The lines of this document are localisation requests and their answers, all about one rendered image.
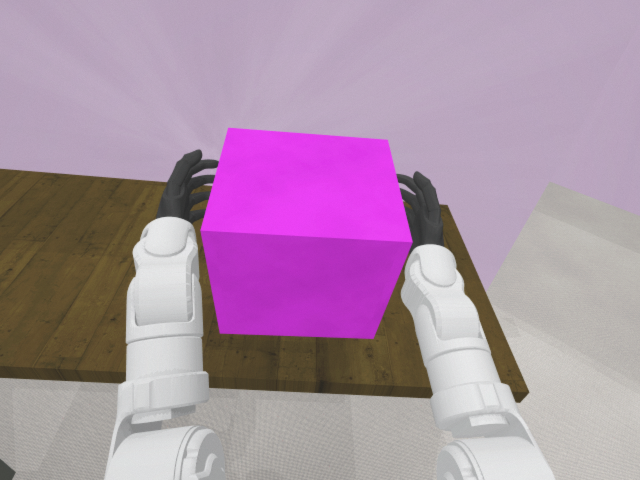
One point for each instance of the carton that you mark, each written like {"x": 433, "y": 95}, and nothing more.
{"x": 304, "y": 234}

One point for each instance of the right robot upper arm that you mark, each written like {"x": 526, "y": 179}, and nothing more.
{"x": 496, "y": 458}

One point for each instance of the left robot upper arm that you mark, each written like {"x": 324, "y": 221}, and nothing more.
{"x": 184, "y": 453}

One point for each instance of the left robot hand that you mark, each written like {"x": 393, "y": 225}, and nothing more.
{"x": 177, "y": 200}

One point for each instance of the table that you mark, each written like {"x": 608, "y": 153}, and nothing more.
{"x": 66, "y": 262}

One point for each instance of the robot left forearm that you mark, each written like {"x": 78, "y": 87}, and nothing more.
{"x": 164, "y": 326}

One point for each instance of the robot right forearm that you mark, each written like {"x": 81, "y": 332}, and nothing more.
{"x": 468, "y": 397}

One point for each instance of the right robot hand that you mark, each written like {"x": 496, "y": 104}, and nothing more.
{"x": 425, "y": 222}

